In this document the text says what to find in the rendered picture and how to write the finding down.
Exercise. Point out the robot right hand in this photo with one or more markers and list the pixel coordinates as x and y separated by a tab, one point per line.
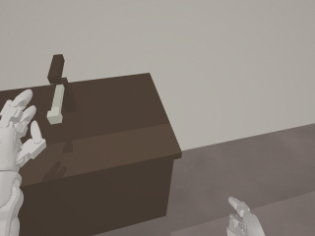
249	225

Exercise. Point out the tap lever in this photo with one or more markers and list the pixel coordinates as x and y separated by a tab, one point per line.
54	115

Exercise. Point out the left robot forearm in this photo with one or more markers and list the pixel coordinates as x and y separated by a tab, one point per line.
11	200

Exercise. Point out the robot left hand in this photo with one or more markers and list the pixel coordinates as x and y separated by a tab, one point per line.
13	126

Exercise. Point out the counter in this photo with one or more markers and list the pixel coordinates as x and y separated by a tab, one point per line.
108	165

